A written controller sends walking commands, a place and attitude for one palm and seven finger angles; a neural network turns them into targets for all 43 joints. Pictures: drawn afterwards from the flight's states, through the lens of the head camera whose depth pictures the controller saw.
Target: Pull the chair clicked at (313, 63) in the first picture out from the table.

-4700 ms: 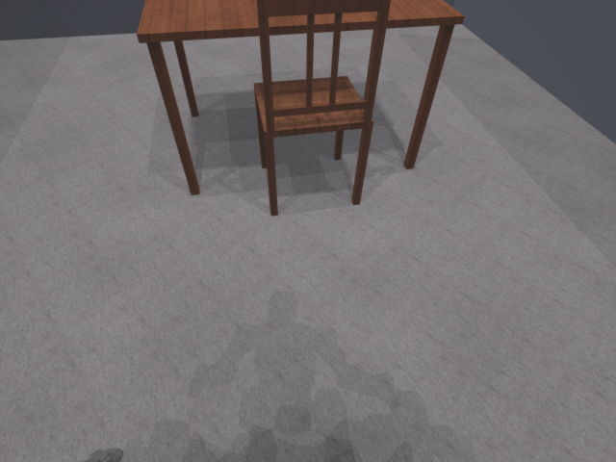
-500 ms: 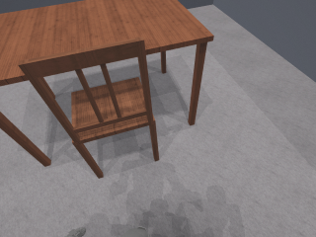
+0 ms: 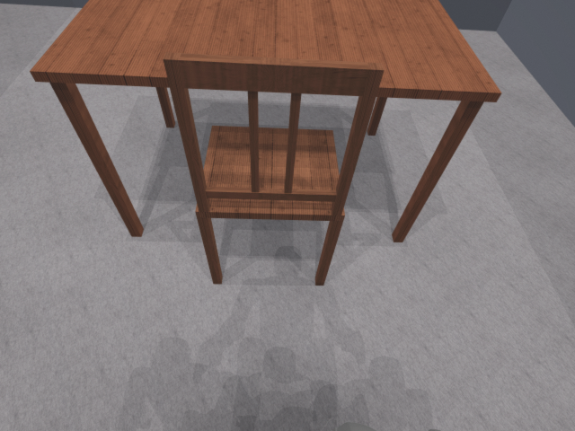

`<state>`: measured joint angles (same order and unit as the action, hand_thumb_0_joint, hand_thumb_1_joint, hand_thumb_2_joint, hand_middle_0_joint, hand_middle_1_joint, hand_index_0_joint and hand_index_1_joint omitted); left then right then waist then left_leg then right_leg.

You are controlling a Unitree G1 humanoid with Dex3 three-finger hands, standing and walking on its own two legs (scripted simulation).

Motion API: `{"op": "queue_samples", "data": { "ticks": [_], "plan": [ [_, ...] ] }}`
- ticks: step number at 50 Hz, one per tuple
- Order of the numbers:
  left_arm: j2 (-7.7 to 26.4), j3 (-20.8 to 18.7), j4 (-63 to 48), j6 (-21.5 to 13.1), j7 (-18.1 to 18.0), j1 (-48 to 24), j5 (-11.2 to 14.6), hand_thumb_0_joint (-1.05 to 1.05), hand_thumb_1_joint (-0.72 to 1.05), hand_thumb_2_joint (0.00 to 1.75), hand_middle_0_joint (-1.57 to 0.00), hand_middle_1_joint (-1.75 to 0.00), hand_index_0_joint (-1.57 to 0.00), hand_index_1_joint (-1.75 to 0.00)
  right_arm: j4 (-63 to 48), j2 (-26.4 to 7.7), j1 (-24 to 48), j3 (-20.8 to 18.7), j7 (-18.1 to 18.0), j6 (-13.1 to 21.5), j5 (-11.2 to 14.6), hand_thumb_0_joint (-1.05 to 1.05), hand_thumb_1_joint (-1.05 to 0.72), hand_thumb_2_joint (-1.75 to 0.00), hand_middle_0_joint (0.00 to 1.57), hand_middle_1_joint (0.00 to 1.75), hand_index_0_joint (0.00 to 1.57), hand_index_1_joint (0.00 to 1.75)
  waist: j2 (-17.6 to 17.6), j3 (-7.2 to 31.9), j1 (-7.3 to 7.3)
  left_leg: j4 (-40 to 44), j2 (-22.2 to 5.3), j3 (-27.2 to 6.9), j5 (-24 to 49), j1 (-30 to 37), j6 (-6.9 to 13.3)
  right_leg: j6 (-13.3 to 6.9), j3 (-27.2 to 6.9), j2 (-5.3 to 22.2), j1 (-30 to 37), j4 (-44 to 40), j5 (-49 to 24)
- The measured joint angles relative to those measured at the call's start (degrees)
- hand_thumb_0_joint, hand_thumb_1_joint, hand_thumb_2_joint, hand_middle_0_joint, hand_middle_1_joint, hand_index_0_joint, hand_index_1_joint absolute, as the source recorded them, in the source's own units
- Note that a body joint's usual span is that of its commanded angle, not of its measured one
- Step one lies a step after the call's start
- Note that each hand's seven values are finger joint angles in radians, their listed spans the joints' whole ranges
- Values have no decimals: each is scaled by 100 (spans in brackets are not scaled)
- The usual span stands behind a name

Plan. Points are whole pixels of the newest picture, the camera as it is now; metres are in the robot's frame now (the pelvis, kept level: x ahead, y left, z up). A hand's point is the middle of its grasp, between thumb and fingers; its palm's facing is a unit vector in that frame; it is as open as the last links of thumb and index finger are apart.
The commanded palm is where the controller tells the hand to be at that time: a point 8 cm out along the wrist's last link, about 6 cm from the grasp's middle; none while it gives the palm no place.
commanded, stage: take the last steps up to it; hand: left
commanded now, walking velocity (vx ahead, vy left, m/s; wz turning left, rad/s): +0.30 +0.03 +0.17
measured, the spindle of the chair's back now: (254, 146) +0.70 +0.14 -0.08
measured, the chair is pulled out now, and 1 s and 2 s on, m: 0.00 0.00 0.00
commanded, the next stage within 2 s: come to a stop and stand still in 0.88 s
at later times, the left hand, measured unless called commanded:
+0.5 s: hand out of the picture -0.01 +0.14 -0.16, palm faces +0.19 -0.97 -0.16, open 7.4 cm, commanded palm none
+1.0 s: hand (171, 319) +0.31 +0.23 -0.16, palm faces +0.09 -0.97 -0.23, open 7.4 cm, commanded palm none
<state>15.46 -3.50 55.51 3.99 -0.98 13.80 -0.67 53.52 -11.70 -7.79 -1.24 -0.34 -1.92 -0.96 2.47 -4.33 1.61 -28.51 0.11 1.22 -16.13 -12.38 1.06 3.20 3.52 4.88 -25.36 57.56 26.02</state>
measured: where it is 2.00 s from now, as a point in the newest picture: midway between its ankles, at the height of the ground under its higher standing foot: (252, 425)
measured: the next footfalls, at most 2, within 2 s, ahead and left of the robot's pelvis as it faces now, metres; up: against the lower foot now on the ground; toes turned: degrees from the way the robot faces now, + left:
right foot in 0.18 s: +0.04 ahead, -0.12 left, +0.00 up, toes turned -2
left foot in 0.62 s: +0.19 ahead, +0.16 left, +0.00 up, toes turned +12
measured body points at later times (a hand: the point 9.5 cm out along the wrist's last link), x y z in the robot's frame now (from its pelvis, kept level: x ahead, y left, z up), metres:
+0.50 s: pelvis +0.08 +0.00 +0.01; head +0.10 -0.01 +0.46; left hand -0.02 +0.19 -0.14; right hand +0.14 -0.23 -0.15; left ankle +0.12 +0.15 -0.69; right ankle +0.00 -0.12 -0.74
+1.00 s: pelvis +0.23 +0.04 -0.01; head +0.25 +0.03 +0.44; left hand +0.30 +0.28 -0.14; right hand +0.23 -0.17 -0.17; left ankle +0.16 +0.15 -0.74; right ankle +0.30 -0.05 -0.74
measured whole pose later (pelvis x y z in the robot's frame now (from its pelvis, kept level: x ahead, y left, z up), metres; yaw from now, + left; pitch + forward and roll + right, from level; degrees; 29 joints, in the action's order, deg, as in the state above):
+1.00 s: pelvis +0.23 +0.04 -0.01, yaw +4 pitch +0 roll +2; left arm 9.8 -2.5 57.5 -1.4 -0.3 10.0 -1.6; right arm 62.9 -8.3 -18.2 -1.3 -1.0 2.0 -1.3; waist 0.3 -1.6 -0.9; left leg -26.8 -0.6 8.7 -20.7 -5.3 0.1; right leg -0.7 5.2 3.6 -20.8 34.5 12.6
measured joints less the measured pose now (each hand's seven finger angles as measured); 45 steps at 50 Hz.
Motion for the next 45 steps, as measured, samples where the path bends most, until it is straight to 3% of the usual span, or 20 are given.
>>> {"op": "queue_samples", "data": {
  "ticks": [4, 8, 9, 12, 16, 20, 24, 30, 33, 36, 39, 45],
  "plan": [
    [-88, 43, 21, -52, 13, 0, 4, 1, 90, 90, -20, -30, -20, -30, 109, 52, -96, 27, -10, 10, -12, 1, -91, -90, 20, 30, 21, 30, -140, 71, -30, 219, 35, -88, 128, 113, -14, 7, -70, -95, 234, -634, -26],
    [-246, 107, 23, -196, 78, 105, -37, 1, 90, 90, -20, -30, -20, -30, 222, 57, -292, 7, 19, 3, -24, 1, -90, -90, 20, 30, 21, 30, -309, 222, -84, 0, 45, -162, -36, 69, -63, -83, 27, -235, 867, -1878, -266],
    [-269, 123, -3, -274, 94, 168, -57, 1, 90, 90, -20, -30, -20, -30, 245, 60, -370, -4, 25, 6, -11, 1, -90, -90, 20, 30, 21, 30, -312, 275, -84, -218, 70, -174, -180, -24, -63, -146, 43, -254, 1093, -2340, -397],
    [-492, 182, 20, -465, 76, 305, -93, 0, 90, 90, -20, -30, -20, -30, 387, -26, -561, -79, 59, -43, 3, 1, -91, -90, 20, 30, 21, 30, -529, 322, -50, -1667, 70, -302, -1015, -593, 17, -459, 235, -317, 1249, -2437, -702],
    [-734, 226, 194, -597, 40, 729, -85, 0, 90, 90, -20, -30, -20, -30, 528, -89, -678, -164, 174, -48, -43, 1, -91, -90, 20, 30, 20, 30, -530, 427, -14, -2984, -46, -138, -337, -1331, 20, -443, 279, -283, 1697, -3123, -840],
    [-885, 271, 460, -664, 29, 997, -82, 0, 90, 90, -21, -30, -20, -30, 537, -76, -716, -202, 193, 42, -35, 1, -91, -90, 20, 30, 20, 29, -457, 390, -94, -2876, -291, -17, 243, -1681, -57, -401, 383, -235, 2099, -3736, -1008],
    [-966, 289, 662, -718, 24, 1132, -98, 0, 90, 90, -21, -30, -20, -30, 601, -19, -635, -190, 207, 61, -23, 1, -91, -90, 20, 30, 20, 29, -357, 286, -21, -2076, -435, 129, 312, -1679, -71, -305, 460, -175, 2357, -3982, -958],
    [-918, 215, 918, -651, 19, 1254, -88, 0, 90, 90, -21, -30, -20, -30, 570, 118, -385, -90, 200, 270, -26, 1, -91, -90, 20, 30, 20, 29, -191, 144, 117, -420, -309, 418, 340, -918, 89, -47, 475, 7, 2437, -3345, -293],
    [-796, 164, 1017, -493, 19, 1106, -41, 1, 90, 90, -21, -30, -20, -30, 500, 268, -255, -53, 85, 457, -48, 1, -91, -90, 20, 30, 20, 29, -2, 38, 56, -657, -204, 540, 116, -807, 125, -305, 88, 92, 1571, -1147, 335],
    [-668, 97, 1004, -425, 33, 816, -40, 1, 90, 90, -21, -30, -20, -30, 473, 358, -301, -87, -77, 536, 0, 0, -93, -90, 20, 30, 21, 30, 54, 84, -16, -342, -154, 675, 62, -420, 76, -444, -72, -5, 629, 456, 23],
    [-551, 46, 819, -430, 44, 463, -65, 1, 90, 90, -20, -30, -20, -30, 537, 324, -460, -63, -134, 581, 3, -1, -94, -90, 20, 30, 21, 30, 47, 193, -58, 197, -67, 732, 181, -13, 116, -401, 4, 10, 56, 511, -385],
    [-494, 45, 376, -443, 41, -157, -73, 0, 91, 90, -20, -30, -19, -30, 765, 324, -809, -2, -99, 503, -16, 0, -93, -90, 20, 30, 20, 30, -50, 302, -121, 699, 33, 754, 127, 555, 72, -326, 74, 24, -156, -906, -808]
  ]
}}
